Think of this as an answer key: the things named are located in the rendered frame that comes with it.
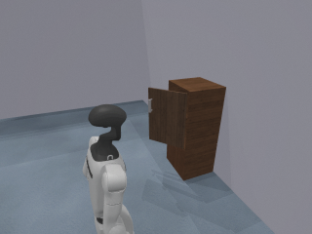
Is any left robot thigh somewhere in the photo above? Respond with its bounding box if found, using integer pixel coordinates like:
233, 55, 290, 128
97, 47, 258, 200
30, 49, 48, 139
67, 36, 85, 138
119, 204, 134, 234

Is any left robot upper arm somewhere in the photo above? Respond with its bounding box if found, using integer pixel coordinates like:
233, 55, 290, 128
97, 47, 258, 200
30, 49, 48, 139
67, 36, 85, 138
82, 136, 99, 178

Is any humanoid robot torso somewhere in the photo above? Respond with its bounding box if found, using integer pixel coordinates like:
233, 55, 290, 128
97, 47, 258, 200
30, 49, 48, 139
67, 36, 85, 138
86, 141, 126, 234

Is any handle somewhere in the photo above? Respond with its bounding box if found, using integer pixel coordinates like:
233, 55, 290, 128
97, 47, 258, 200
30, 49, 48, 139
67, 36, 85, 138
148, 98, 153, 113

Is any cupboard door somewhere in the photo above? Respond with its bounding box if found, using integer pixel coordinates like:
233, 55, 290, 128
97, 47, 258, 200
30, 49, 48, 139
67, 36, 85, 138
148, 87, 188, 149

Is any right robot upper arm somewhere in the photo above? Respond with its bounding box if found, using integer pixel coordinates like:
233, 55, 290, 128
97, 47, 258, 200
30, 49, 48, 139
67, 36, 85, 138
101, 163, 127, 234

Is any robot right forearm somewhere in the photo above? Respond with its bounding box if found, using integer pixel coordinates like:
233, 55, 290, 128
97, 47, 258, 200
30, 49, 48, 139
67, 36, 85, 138
108, 224, 130, 234

